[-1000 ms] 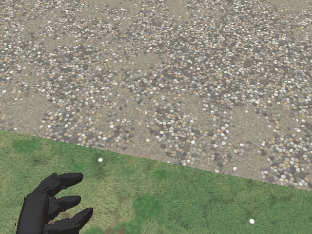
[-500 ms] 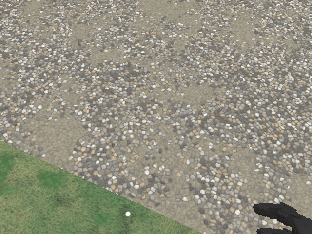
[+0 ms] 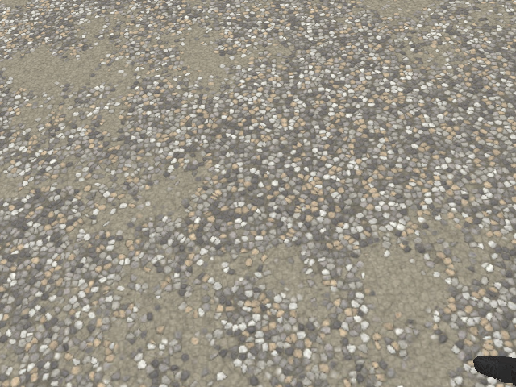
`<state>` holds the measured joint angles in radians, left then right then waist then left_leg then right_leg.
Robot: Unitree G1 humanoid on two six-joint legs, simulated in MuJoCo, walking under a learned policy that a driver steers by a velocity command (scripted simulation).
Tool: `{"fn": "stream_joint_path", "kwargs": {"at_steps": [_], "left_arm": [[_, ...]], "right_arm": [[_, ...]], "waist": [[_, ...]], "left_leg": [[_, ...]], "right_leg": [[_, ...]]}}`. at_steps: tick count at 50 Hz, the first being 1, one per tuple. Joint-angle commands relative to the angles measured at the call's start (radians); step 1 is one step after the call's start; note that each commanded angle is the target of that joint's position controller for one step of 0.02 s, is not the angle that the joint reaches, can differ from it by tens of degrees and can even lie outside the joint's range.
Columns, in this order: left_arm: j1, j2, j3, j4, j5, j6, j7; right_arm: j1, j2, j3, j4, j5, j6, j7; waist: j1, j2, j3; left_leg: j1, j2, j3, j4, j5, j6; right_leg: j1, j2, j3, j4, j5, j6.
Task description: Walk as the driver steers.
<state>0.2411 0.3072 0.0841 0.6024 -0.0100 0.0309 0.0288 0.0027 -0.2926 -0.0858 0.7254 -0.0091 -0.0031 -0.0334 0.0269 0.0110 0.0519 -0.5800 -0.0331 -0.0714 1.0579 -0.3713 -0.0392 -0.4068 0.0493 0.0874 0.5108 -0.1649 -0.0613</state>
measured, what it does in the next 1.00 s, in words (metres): steps to the left, turning left: left foot, then right foot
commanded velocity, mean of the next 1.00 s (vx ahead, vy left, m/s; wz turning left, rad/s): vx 0.01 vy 0.00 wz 0.23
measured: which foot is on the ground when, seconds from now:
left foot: up 0.00-0.24, down 0.26-0.58, up 0.60-0.92, down 0.94-1.00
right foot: down 0.00-0.28, up 0.30-0.52, down 0.54-0.94, up 0.96-1.00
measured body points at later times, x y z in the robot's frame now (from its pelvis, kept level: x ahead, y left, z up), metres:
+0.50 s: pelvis +0.04 +0.05 +0.00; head +0.07 +0.06 +0.45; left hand +0.27 +0.28 -0.09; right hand +0.14 -0.24 -0.10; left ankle +0.09 +0.15 -0.74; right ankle +0.02 -0.08 -0.73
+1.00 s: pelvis +0.04 +0.10 -0.02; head +0.09 +0.14 +0.43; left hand +0.10 +0.42 -0.12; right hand +0.29 -0.12 -0.09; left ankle +0.03 +0.20 -0.74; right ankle +0.01 -0.07 -0.68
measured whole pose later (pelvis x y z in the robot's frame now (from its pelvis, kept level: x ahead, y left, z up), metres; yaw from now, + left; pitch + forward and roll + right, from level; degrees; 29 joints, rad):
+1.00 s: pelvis +0.04 +0.10 -0.02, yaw +19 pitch +3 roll -1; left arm 0.13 0.32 0.10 0.67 0.01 -0.01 0.01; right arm 0.14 -0.32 -0.09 0.58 0.00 0.05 0.02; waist 0.00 -0.03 0.08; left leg -0.42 -0.02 0.01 0.66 -0.30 0.05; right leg -0.41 -0.09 -0.03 1.03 -0.57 0.07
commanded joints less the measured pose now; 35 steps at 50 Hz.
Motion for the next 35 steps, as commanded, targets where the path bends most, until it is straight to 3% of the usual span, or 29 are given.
{"fn": "stream_joint_path", "kwargs": {"at_steps": [1,8,10,12,13,14,15,16,17,18,19,20,21,24,27,28,29,30,31,32,33,34,35], "left_arm": [[-0.039,0.174,0.054,-0.101,-0.005,-0.007,0.026],[-0.064,0.18,0.062,-0.133,-0.006,0.017,0.02],[-0.092,0.158,0.049,-0.14,0.0,0.018,0.014],[-0.099,0.117,0.024,-0.132,0.001,0.018,0.008],[-0.056,0.074,0.007,-0.113,0.012,0.016,0.004],[0.005,0.008,-0.016,-0.095,0.038,0.013,0.001],[0.022,0.029,-0.011,-0.113,0.041,0.006,0.0],[0.004,0.081,-0.001,-0.09,0.053,-0.005,0.002],[-0.049,0.084,0.003,-0.084,0.053,-0.015,-0.001],[-0.104,0.075,0.004,-0.08,0.054,-0.021,0.0],[-0.132,0.083,0.01,-0.092,0.05,-0.022,0.001],[-0.147,0.083,0.011,-0.091,0.039,-0.024,0.002],[-0.127,0.072,0.011,-0.085,0.031,-0.028,0.002],[-0.111,0.053,0.015,-0.067,0.016,-0.044,0.004],[-0.053,0.044,0.023,-0.035,0.008,-0.06,-0.004],[-0.023,0.063,0.031,-0.023,0.01,-0.06,-0.005],[-0.051,0.123,0.046,-0.017,0.026,-0.053,-0.005],[-0.062,0.133,0.052,-0.022,0.044,-0.049,-0.004],[-0.103,0.104,0.043,-0.044,0.05,-0.048,0.005],[-0.122,0.077,0.032,-0.061,0.041,-0.047,0.014],[-0.158,0.066,0.027,-0.062,0.026,-0.045,0.021],[-0.167,0.071,0.027,-0.055,0.014,-0.045,0.024],[-0.151,0.086,0.03,-0.046,0.014,-0.043,0.027]], "right_arm": [[-0.024,-0.048,-0.009,-0.054,0.008,-0.017,0.004],[-0.014,-0.071,-0.014,-0.039,0.017,-0.021,0.023],[0.043,-0.09,-0.014,-0.018,0.012,-0.028,0.031],[0.089,-0.077,-0.008,-0.008,0.002,-0.035,0.042],[0.076,-0.071,-0.002,-0.018,-0.012,-0.034,0.047],[0.039,-0.09,0.008,-0.042,-0.034,-0.031,0.047],[-0.013,-0.075,0.025,-0.038,-0.059,-0.032,0.044],[-0.073,-0.026,0.039,-0.067,-0.041,-0.034,0.045],[-0.063,-0.038,0.036,-0.064,-0.017,-0.028,0.044],[-0.017,-0.103,0.018,-0.057,0.006,-0.021,0.041],[0.012,-0.168,-0.002,-0.061,0.022,-0.017,0.037],[0.053,-0.207,-0.014,-0.061,0.027,-0.01,0.031],[0.063,-0.219,-0.022,-0.068,0.028,-0.004,0.025],[0.085,-0.181,-0.027,-0.094,0.037,0.01,0.018],[0.073,-0.164,-0.036,-0.121,0.047,0.026,0.014],[0.063,-0.144,-0.032,-0.136,0.052,0.032,0.013],[0.075,-0.125,-0.03,-0.158,0.061,0.033,0.013],[0.118,-0.129,-0.03,-0.151,0.058,0.029,0.018],[0.153,-0.171,-0.049,-0.135,0.045,0.027,0.027],[0.162,-0.194,-0.062,-0.122,0.041,0.033,0.032],[0.167,-0.179,-0.061,-0.119,0.044,0.046,0.033],[0.161,-0.145,-0.049,-0.121,0.042,0.056,0.036],[0.139,-0.114,-0.036,-0.134,0.044,0.061,0.04]], "waist": [[-0.027,-0.101,-0.232],[-0.007,-0.178,-0.189],[-0.008,-0.197,-0.226],[-0.026,-0.178,-0.235],[-0.013,-0.125,-0.221],[0.036,0.062,-0.207],[0.1,0.249,-0.128],[0.084,0.193,-0.09],[0.062,0.149,-0.081],[0.027,0.117,-0.078],[0.006,0.123,-0.06],[-0.009,0.123,-0.051],[-0.006,0.136,-0.052],[-0.017,0.176,-0.091],[0.006,0.148,-0.174],[0.014,0.111,-0.203],[-0.029,-0.084,-0.177],[-0.034,-0.252,-0.159],[-0.042,-0.242,-0.158],[-0.049,-0.135,-0.151],[-0.065,-0.083,-0.12],[-0.062,-0.072,-0.091],[-0.042,-0.091,-0.074]], "left_leg": [[-0.058,-0.024,-0.06,-0.141,0.048,-0.017],[0.082,-0.057,-0.085,-0.362,0.06,-0.016],[0.154,-0.021,-0.058,-0.418,0.072,-0.002],[0.316,0.006,-0.017,-0.571,0.225,0.028],[0.387,0.058,-0.068,-0.65,0.315,0.057],[0.416,0.21,-0.256,-0.739,0.415,0.109],[0.266,0.309,-0.427,-0.79,0.399,0.258],[0.215,0.28,-0.428,-0.806,0.261,0.267],[0.223,0.208,-0.359,-0.777,0.187,0.213],[0.238,0.153,-0.326,-0.754,0.125,0.174],[0.247,0.147,-0.353,-0.749,0.117,0.169],[0.243,0.146,-0.379,-0.751,0.132,0.171],[0.266,0.149,-0.4,-0.748,0.124,0.182],[0.366,0.151,-0.467,-0.695,0.288,0.222],[0.392,0.131,-0.476,-0.608,0.49,0.21],[0.325,0.095,-0.435,-0.549,0.443,0.177],[0.167,0.0,-0.291,-0.453,0.272,0.119],[0.001,-0.089,-0.154,-0.31,-0.037,0.057],[-0.067,-0.051,-0.094,-0.06,-0.235,0.011],[-0.07,-0.004,-0.077,0.072,-0.218,-0.013],[-0.079,0.023,-0.06,0.128,-0.163,-0.033],[-0.109,0.048,-0.038,0.122,-0.097,-0.048],[-0.128,0.064,-0.007,0.101,-0.05,-0.059]], "right_leg": [[0.291,-0.21,0.34,-0.127,0.255,-0.141],[0.213,-0.163,0.467,-0.125,0.095,-0.123],[0.233,-0.173,0.435,-0.075,0.185,-0.116],[0.177,-0.148,0.393,-0.022,0.209,-0.092],[0.14,-0.105,0.359,0.003,0.093,-0.054],[0.104,0.003,0.239,0.147,-0.188,0.007],[0.108,0.047,0.155,0.148,-0.369,0.069],[0.151,-0.023,0.128,0.147,-0.293,0.104],[0.185,-0.025,0.098,0.043,-0.177,0.105],[0.211,-0.01,0.073,-0.004,-0.106,0.103],[0.197,-0.002,0.057,0.001,-0.09,0.101],[0.188,0.01,0.032,0.024,-0.109,0.095],[0.159,0.022,0.01,0.037,-0.142,0.093],[0.101,0.037,0.007,0.049,-0.193,0.087],[0.197,0.01,0.014,-0.048,-0.105,0.072],[0.298,-0.05,0.041,-0.089,0.008,0.051],[0.362,-0.156,0.144,-0.102,0.218,-0.023],[0.444,-0.324,0.285,-0.146,0.466,-0.132],[0.439,-0.453,0.33,-0.144,0.598,-0.21],[0.401,-0.449,0.274,-0.138,0.593,-0.207],[0.37,-0.401,0.193,-0.126,0.551,-0.174],[0.369,-0.357,0.122,-0.126,0.523,-0.144],[0.374,-0.329,0.069,-0.135,0.525,-0.136]]}}
Velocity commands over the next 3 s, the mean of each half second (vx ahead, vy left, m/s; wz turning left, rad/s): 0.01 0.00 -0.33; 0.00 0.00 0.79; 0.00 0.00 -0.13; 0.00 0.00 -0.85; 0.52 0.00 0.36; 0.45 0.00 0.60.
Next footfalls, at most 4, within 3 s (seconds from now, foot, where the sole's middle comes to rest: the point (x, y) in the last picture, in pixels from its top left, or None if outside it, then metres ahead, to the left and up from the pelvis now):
0.26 left None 0.12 0.13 -0.78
0.54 right None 0.04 -0.07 -0.78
0.94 left None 0.07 0.22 -0.78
1.50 right None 0.12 0.00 -0.78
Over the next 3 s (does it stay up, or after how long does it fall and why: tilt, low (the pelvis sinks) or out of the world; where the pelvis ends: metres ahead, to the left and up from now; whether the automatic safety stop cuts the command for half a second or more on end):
stays up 0.53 0.18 0.00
